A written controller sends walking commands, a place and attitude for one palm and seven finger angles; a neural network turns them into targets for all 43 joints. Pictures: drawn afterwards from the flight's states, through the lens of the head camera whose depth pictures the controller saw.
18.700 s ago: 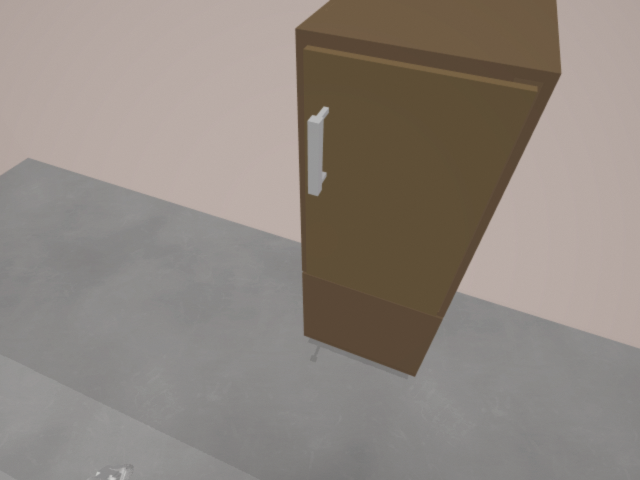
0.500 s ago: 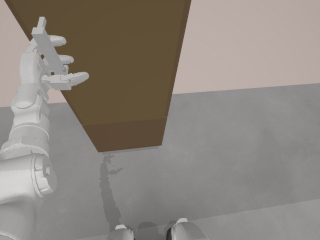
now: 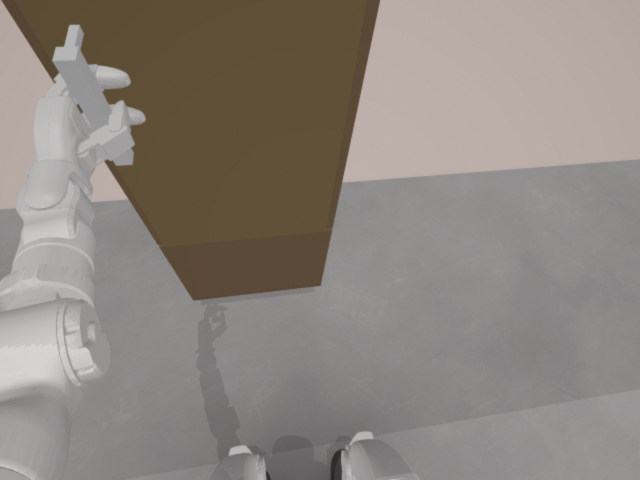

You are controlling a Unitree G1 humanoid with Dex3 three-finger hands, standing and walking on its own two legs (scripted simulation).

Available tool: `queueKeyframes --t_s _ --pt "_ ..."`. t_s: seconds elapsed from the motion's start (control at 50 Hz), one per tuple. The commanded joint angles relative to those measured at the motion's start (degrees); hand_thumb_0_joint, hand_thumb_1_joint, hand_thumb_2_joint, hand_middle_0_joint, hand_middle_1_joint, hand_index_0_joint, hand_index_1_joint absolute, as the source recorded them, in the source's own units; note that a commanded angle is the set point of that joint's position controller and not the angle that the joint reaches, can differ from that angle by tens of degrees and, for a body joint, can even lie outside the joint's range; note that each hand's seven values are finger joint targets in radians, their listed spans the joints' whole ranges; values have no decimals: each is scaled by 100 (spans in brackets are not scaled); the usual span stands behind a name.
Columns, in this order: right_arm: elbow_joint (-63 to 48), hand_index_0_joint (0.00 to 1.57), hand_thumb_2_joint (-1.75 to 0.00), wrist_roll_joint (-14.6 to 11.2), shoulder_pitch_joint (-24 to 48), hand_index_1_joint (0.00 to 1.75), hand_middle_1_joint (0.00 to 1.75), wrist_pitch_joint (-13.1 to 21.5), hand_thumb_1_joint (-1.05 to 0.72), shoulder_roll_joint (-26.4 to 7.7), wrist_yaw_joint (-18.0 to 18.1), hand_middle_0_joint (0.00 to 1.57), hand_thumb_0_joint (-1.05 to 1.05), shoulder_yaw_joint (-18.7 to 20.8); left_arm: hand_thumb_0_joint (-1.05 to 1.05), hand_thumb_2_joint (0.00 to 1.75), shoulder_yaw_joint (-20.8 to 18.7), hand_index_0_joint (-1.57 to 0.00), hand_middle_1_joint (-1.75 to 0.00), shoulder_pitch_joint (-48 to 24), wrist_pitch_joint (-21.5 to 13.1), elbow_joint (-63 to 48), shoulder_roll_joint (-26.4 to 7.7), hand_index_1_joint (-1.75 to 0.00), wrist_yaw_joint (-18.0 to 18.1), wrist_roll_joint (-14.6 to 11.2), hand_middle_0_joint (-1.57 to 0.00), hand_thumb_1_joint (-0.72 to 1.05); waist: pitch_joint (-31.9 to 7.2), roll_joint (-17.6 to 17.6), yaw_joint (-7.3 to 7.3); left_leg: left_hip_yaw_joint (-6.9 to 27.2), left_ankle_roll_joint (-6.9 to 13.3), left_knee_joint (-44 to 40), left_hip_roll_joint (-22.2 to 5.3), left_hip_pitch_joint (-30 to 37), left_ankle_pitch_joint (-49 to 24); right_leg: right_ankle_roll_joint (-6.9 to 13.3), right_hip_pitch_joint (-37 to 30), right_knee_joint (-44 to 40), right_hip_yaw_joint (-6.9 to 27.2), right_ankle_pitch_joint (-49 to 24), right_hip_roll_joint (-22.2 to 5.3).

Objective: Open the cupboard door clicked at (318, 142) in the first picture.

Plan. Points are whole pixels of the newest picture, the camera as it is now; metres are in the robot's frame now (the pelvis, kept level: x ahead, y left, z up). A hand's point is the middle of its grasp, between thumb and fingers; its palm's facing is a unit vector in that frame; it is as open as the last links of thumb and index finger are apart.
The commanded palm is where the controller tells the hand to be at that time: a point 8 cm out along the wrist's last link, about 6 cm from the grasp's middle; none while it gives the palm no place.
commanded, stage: pull the door open along its arc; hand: left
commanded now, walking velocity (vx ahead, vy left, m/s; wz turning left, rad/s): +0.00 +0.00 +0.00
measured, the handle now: (101, 102) +0.56 +0.22 +0.10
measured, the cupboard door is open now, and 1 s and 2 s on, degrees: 0 42 48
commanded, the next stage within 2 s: open thumb and fingers to let go in 1.10 s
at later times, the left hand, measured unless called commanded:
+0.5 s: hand (141, 200) +0.42 +0.16 +0.10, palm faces +0.03 -1.00 +0.04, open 5.9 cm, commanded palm +0.37 +0.22 +0.10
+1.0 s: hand (237, 276) +0.32 +0.06 +0.10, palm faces +0.43 -0.90 -0.01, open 6.0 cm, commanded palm +0.25 +0.09 +0.10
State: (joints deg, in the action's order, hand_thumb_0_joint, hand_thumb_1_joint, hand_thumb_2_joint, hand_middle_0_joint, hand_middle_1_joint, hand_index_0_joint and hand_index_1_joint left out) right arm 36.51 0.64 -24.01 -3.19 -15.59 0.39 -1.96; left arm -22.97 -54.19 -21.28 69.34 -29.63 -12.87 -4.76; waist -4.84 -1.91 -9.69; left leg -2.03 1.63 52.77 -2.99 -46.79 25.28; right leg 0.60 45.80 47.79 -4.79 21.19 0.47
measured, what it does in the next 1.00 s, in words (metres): stands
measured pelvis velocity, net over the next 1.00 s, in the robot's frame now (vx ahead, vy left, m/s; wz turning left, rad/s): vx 0.01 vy -0.03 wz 0.04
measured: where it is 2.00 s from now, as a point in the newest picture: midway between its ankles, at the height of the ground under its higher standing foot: outside the picture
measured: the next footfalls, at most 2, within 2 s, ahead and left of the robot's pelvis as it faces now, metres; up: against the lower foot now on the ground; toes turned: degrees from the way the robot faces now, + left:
none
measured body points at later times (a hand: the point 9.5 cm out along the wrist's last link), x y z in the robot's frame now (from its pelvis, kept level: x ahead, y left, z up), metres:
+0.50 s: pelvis +0.02 +0.00 +0.02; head +0.08 +0.00 +0.47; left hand +0.41 +0.22 +0.10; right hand +0.09 -0.25 -0.09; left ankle -0.01 +0.10 -0.69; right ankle +0.01 -0.12 -0.69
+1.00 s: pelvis +0.01 -0.03 +0.02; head +0.03 -0.04 +0.47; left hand +0.29 +0.11 +0.10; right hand +0.18 -0.24 -0.08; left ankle -0.01 +0.10 -0.69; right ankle +0.01 -0.12 -0.69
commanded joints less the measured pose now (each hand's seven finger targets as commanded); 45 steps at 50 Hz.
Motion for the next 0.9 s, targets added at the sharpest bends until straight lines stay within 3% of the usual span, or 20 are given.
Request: queueKeyframes --t_s 0.0,0.12,0.22,0.28,0.34,0.36,0.42,0.44,0.46,0.48,0.5,0.58,0.64,0.66,0.68,0.76,0.78,0.8,0.84,0.88 --pt "-314 20 -90 3 -928 30 30 96 -90 -990 77 20 0 362 0 90 -173 -40 -135 -2383 -349 -1304 -1394 -135 20 -143 -40 90 -2704 -523 -9 415 -14 -521 169 1840 -2470 23 -1251 -360 251 -2076 244" --pt "-501 20 -90 -30 -789 30 30 64 -90 -962 21 20 0 420 0 90 -203 -40 -135 -1487 -389 -1997 -1248 -135 -35 -285 -40 90 -3027 -665 268 360 -52 -561 132 2224 -3140 43 -1538 -326 235 -2509 261" --pt "-736 20 -90 -110 -557 30 30 49 -90 -897 -31 20 0 465 0 90 -104 -40 -135 -256 -302 -2627 -845 -135 -22 -494 -40 90 -2843 -276 486 239 -26 -748 130 2097 -3281 47 -2034 -424 224 -2801 254" --pt "-894 20 -90 -159 -365 30 30 79 -90 -839 -60 20 0 488 0 90 23 -40 -135 538 -274 -3406 -583 -135 14 -607 -40 90 -2837 -377 661 179 -16 -849 127 2242 -3606 73 -2309 -458 244 -3037 228" --pt "-1008 20 -90 -204 -150 30 30 149 -90 -743 -120 20 0 500 0 90 207 -40 -135 1522 -174 -4154 -142 -135 94 -756 -40 90 -2616 -292 793 105 -14 -962 112 2269 -3784 61 -2511 -521 239 -3256 196" --pt "-1044 20 -90 -214 -81 30 30 170 -90 -734 -129 20 0 493 0 90 281 -40 -135 1753 -135 -4344 -33 -135 127 -779 -40 90 -2459 -99 793 109 -15 -1020 110 2215 -3715 57 -2562 -550 215 -3242 193" --pt "-1113 20 -90 -248 157 30 30 226 -90 -699 -115 20 0 487 0 90 396 -40 -135 2286 -7 -4746 232 -135 242 -827 -40 90 -2066 -64 797 40 -31 -1144 147 2159 -3368 39 -2589 -632 200 -3142 173" --pt "-1152 20 -90 -238 440 30 30 293 -90 -518 -121 20 0 479 0 90 -240 -40 -135 2031 58 -5231 406 -135 1025 -1134 -40 90 -1944 41 1200 48 -108 -1207 209 1916 -3141 43 -2613 -713 100 -2902 191" --pt "-1136 20 -90 -209 511 30 30 360 -90 -492 -153 20 0 474 0 90 238 -40 -135 2371 157 -5290 958 -135 1407 -976 -40 90 -1846 -90 1043 22 -148 -1264 210 2049 -2966 34 -2536 -705 83 -2685 192" --pt "-1128 20 -90 -201 545 30 30 417 -90 -492 -172 20 0 467 0 90 371 -40 -135 2464 193 -5431 1147 -135 1673 -898 -40 90 -1658 72 996 63 -158 -1291 191 2064 -2869 37 -2452 -756 34 -2540 187" --pt "-1089 20 -90 -170 578 30 30 446 -90 -472 -193 20 0 468 0 90 437 -40 -135 2698 246 -5403 1304 -135 1909 -796 -40 90 -1599 80 998 60 -179 -1310 200 2045 -2768 38 -2416 -740 27 -2453 168" --pt "-1101 20 -90 27 767 30 30 485 -90 -361 -249 20 0 471 0 90 1017 -40 -135 2783 301 -6221 1847 -135 2966 -118 -40 90 -1977 172 1037 77 -174 -1253 200 2218 -2879 69 -2589 -644 71 -2474 90" --pt "-1111 20 -90 129 995 30 30 447 -90 -269 -280 20 0 454 0 90 1580 -40 -135 2872 479 -6467 2455 -135 3686 354 -40 90 -1849 58 1017 82 -186 -1281 214 2248 -2612 88 -2509 -664 62 -2247 27" --pt "-1126 20 -90 157 1074 30 30 428 -90 -245 -279 20 0 449 0 90 1713 -40 -135 2935 547 -6575 2618 -135 3925 460 -40 90 -1844 115 1018 98 -183 -1285 213 2263 -2581 98 -2539 -676 62 -2213 22" --pt "-1144 20 -90 196 1127 30 30 418 -90 -236 -275 20 0 456 0 90 1883 -40 -135 3139 632 -6599 2827 -135 4145 546 -40 90 -1809 488 986 130 -156 -1291 211 2231 -2502 83 -2599 -752 51 -2160 29" --pt "-1180 20 -90 245 1312 30 30 317 -90 -182 -222 20 0 456 0 90 2635 -40 -135 3341 859 -7159 3399 -135 4452 797 -40 90 -1834 446 894 105 -164 -1299 215 2385 -2334 91 -2699 -816 101 -2155 -17" --pt "-1198 20 -90 261 1336 30 30 293 -90 -175 -194 20 0 466 0 90 2792 -40 -135 3511 904 -7196 3483 -135 4466 874 -40 90 -1794 648 872 115 -145 -1303 202 2405 -2319 87 -2745 -864 106 -2177 -18" --pt "-1227 20 -90 261 1417 30 30 277 -90 -148 -177 20 0 456 0 90 2932 -40 -135 3578 943 -7357 3575 -135 4487 915 -40 90 -1727 457 876 93 -143 -1318 213 2444 -2281 90 -2743 -887 123 -2189 -38" --pt "-1247 20 -90 272 1492 30 30 250 -90 -104 -153 20 0 442 0 90 3205 -40 -135 3750 1020 -7556 3764 -135 4511 1017 -40 90 -1617 396 863 102 -141 -1320 217 2491 -2243 105 -2733 -910 112 -2163 -53" --pt "-1286 20 -90 272 1569 30 30 239 -90 -74 -143 20 0 438 0 90 3481 -40 -135 4121 1084 -7710 3942 -135 4543 1086 -40 90 -1448 579 842 133 -126 -1313 206 2491 -2184 108 -2761 -982 114 -2137 -63"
